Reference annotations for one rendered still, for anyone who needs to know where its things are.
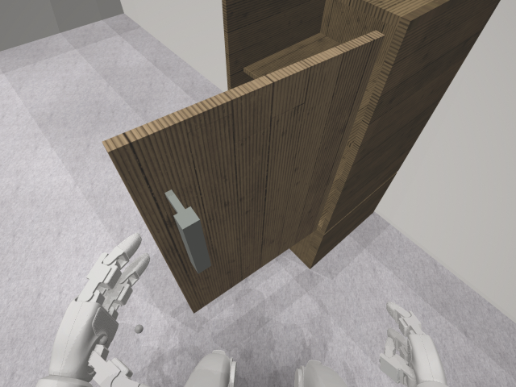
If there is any robot right hand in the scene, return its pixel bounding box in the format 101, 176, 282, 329
380, 302, 447, 387

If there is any handle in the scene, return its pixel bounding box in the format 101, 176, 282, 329
165, 190, 211, 274

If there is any left robot thigh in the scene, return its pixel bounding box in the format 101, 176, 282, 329
184, 354, 237, 387

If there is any right robot thigh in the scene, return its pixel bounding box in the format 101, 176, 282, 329
294, 364, 347, 387

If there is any robot left hand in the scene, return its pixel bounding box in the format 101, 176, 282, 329
48, 233, 150, 387

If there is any cupboard door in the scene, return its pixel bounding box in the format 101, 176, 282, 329
102, 31, 385, 313

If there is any robot thigh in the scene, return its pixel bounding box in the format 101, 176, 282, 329
184, 354, 237, 387
294, 364, 347, 387

